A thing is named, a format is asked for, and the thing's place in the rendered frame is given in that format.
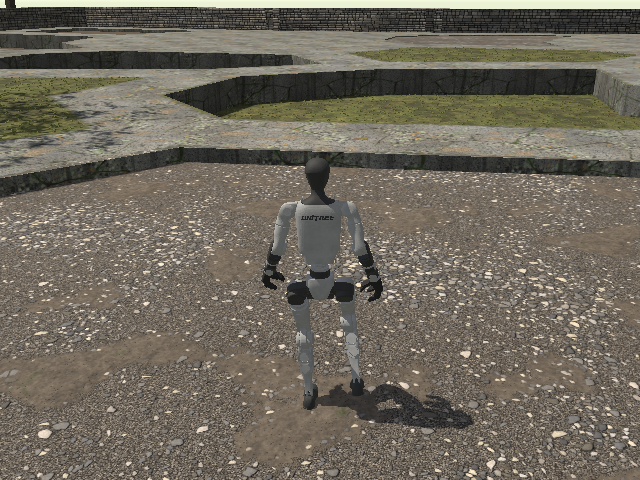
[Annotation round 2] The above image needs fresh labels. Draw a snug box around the left robot upper arm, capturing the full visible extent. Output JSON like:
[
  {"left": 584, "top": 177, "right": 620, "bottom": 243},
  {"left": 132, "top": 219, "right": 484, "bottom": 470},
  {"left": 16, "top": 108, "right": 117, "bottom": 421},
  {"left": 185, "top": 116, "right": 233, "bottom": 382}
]
[{"left": 271, "top": 201, "right": 298, "bottom": 256}]

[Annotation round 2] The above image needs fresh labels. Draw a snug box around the right robot hand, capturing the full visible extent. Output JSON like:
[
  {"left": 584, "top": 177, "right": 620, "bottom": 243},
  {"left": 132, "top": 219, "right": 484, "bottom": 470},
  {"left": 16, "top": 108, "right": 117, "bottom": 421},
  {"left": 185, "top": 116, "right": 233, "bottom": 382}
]
[{"left": 360, "top": 278, "right": 383, "bottom": 302}]

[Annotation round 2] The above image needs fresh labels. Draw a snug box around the left robot hand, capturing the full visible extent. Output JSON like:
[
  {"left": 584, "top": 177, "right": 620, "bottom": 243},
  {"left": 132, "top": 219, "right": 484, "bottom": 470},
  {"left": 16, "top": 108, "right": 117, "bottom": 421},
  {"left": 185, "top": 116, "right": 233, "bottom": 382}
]
[{"left": 261, "top": 271, "right": 285, "bottom": 290}]

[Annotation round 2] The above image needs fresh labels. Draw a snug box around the robot left forearm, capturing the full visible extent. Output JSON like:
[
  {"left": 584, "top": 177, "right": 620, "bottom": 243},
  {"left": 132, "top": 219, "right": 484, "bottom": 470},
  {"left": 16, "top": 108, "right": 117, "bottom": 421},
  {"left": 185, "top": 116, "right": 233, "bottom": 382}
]
[{"left": 263, "top": 240, "right": 281, "bottom": 276}]

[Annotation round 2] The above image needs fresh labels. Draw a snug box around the robot right forearm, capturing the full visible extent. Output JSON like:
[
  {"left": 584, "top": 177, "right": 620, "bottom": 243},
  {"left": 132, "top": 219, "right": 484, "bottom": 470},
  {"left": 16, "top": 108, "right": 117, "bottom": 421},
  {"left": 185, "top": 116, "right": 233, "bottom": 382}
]
[{"left": 358, "top": 241, "right": 380, "bottom": 282}]

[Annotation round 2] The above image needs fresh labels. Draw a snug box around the robot left foot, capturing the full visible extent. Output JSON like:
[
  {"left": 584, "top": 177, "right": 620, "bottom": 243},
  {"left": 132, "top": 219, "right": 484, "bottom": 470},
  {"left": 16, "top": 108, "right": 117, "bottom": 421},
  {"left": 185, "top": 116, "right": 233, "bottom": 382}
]
[{"left": 303, "top": 384, "right": 318, "bottom": 410}]

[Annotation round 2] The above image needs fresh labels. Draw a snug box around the right robot upper arm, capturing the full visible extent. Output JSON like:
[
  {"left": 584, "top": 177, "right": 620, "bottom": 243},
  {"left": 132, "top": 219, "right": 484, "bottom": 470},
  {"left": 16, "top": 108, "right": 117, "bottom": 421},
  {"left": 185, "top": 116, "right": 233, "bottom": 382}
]
[{"left": 339, "top": 201, "right": 368, "bottom": 256}]

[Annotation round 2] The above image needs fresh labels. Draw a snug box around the robot left thigh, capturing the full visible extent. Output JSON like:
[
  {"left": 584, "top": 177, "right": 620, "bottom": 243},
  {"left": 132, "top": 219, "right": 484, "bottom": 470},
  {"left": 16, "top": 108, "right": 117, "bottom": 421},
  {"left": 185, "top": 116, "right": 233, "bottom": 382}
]
[{"left": 286, "top": 279, "right": 314, "bottom": 349}]

